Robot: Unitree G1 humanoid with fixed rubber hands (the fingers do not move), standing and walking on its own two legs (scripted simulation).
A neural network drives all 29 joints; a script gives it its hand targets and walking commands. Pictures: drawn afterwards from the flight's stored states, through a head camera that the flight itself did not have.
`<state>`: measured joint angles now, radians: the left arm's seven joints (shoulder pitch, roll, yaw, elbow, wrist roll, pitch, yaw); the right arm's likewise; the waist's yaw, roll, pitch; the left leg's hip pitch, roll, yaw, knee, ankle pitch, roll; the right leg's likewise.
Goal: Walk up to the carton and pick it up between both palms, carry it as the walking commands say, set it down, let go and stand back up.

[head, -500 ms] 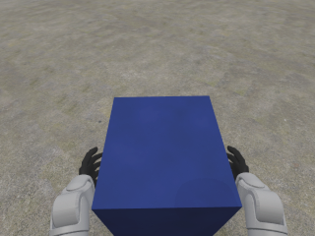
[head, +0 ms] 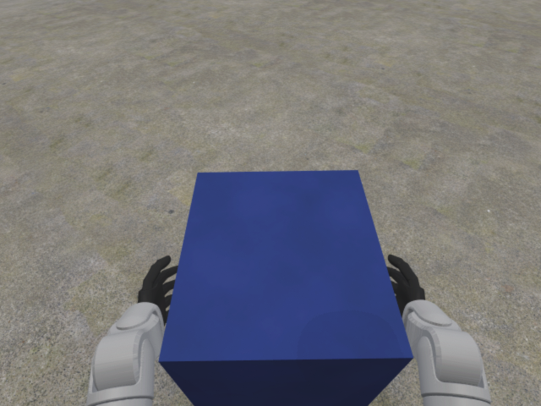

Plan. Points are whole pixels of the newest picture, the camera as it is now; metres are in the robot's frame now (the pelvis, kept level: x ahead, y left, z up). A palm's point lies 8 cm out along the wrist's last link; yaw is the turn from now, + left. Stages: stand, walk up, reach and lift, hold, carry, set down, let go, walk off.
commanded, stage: carry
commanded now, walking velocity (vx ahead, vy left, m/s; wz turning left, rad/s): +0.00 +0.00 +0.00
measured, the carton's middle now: (279, 290) +0.32 +0.00 -0.01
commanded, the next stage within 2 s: hold in 1.36 s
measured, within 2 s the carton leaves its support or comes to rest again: neither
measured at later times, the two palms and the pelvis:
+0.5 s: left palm (148, 309) +0.27 +0.19 +0.04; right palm (405, 309) +0.26 -0.18 +0.04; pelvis +0.00 +0.01 +0.00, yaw +0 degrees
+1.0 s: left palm (144, 306) +0.27 +0.19 +0.04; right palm (400, 307) +0.26 -0.17 +0.04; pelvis +0.00 +0.02 +0.00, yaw -1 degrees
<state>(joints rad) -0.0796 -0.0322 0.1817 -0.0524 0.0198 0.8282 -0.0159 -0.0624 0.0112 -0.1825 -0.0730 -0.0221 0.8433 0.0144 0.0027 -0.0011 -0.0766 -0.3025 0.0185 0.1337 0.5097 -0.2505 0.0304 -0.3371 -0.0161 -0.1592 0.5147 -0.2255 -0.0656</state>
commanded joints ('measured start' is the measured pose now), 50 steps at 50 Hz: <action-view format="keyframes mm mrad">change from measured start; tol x16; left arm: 1 -435 -617 -557 -132 -92 -47 -88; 50 -475 -663 -622 -285 -144 -32 -71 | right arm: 1 -493 645 571 -173 91 -67 84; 50 -538 689 623 -337 153 -55 74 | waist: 1 -1 -13 -309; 50 2 -4 -287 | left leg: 1 78 121 -111 -62 190 27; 50 83 134 -128 -87 200 28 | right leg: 1 159 -143 164 -82 147 11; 50 130 -129 170 -73 124 21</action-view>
